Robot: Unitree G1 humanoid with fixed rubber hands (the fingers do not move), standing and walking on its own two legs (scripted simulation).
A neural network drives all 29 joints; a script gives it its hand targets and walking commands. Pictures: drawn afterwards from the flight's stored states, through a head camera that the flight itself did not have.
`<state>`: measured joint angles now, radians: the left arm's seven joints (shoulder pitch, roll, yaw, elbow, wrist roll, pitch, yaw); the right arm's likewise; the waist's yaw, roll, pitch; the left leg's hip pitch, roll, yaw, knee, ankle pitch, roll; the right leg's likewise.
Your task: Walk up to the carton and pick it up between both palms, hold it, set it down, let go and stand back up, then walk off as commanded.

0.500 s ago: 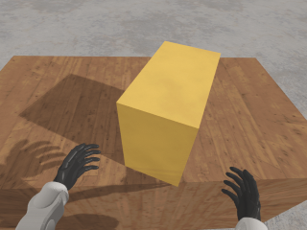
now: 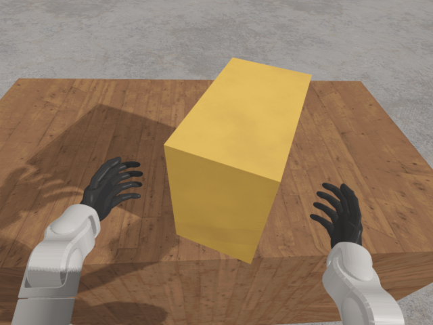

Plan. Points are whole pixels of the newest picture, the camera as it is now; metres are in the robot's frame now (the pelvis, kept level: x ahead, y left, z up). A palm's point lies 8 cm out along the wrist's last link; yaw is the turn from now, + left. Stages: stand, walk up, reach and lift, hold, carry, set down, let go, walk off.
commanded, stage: reach and lift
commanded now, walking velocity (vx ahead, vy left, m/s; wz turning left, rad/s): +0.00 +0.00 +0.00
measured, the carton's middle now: (241, 157) +0.45 -0.01 +0.06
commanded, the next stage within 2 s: none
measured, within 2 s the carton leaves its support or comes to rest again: neither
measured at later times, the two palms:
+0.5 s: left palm (114, 155) +0.36 +0.22 +0.14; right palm (343, 192) +0.30 -0.16 +0.14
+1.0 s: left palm (137, 114) +0.42 +0.19 +0.19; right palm (351, 154) +0.35 -0.17 +0.18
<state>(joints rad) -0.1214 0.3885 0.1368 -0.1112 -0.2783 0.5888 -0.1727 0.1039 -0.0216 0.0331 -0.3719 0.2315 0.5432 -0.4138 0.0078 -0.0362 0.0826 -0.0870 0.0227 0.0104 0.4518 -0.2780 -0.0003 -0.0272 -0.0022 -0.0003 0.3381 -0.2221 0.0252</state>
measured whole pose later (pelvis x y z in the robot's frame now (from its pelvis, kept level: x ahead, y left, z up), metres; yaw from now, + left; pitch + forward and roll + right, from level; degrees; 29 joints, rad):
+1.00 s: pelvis -0.01 +0.00 +0.00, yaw +0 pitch -1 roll -2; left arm -0.83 0.48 0.06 0.50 -0.28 0.65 -0.15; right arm -0.65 -0.04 -0.09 0.18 0.29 0.60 -0.43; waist -0.12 -0.04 0.04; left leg -0.19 0.02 0.01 0.45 -0.24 0.00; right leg -0.13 0.00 0.00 0.34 -0.19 0.03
